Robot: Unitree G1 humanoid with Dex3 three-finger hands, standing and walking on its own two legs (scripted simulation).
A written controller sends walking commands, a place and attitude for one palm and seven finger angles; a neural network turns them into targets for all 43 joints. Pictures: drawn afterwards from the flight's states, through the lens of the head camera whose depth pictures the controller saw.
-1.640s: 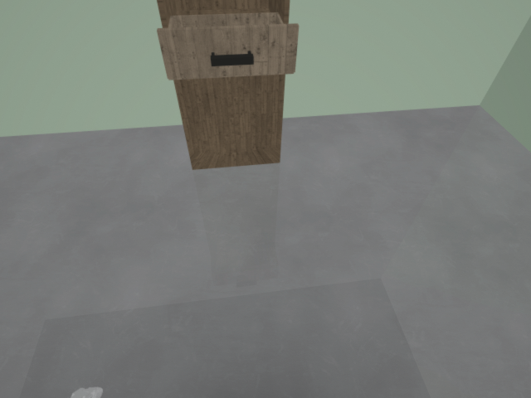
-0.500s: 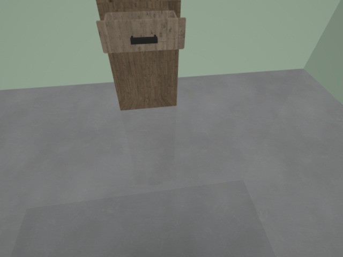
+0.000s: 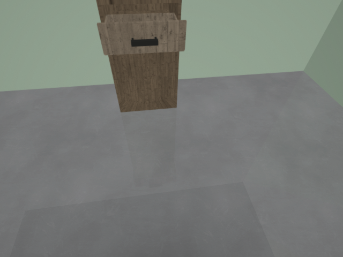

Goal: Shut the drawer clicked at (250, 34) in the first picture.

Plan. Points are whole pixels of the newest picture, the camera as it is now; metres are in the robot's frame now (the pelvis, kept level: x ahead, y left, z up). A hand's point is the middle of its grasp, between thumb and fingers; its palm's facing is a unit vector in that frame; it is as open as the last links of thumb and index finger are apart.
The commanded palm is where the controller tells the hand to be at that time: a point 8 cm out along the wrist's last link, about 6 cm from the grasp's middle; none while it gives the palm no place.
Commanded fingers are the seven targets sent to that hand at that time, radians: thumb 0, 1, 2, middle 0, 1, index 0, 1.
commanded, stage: walk to a spot facing it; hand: left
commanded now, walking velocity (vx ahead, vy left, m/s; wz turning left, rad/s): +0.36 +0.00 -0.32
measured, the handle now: (144, 40) +1.12 +0.22 +0.00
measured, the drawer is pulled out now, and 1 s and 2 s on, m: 0.29 0.29 0.29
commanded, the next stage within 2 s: turn to face it in 1.16 s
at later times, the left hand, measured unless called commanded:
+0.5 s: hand (129, 256) +0.17 +0.13 -0.18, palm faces -0.05 -0.98 -0.20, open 7.4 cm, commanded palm none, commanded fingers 0.00 0.90 0.90 -0.20 -0.30 -0.20 -0.30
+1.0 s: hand (136, 186) +0.38 +0.15 -0.19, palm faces -0.13 -0.98 -0.16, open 7.4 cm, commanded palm none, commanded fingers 0.00 0.90 0.90 -0.20 -0.30 -0.20 -0.30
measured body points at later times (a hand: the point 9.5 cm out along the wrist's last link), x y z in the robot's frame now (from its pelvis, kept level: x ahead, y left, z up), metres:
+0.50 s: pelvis +0.14 -0.05 -0.01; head +0.15 -0.06 +0.44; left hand +0.17 +0.18 -0.16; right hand +0.05 -0.26 -0.17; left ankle +0.09 +0.09 -0.66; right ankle +0.11 -0.11 -0.74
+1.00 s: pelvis +0.37 -0.03 -0.01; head +0.38 -0.02 +0.44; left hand +0.39 +0.20 -0.18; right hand +0.40 -0.27 -0.15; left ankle +0.44 +0.05 -0.74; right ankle +0.30 -0.14 -0.65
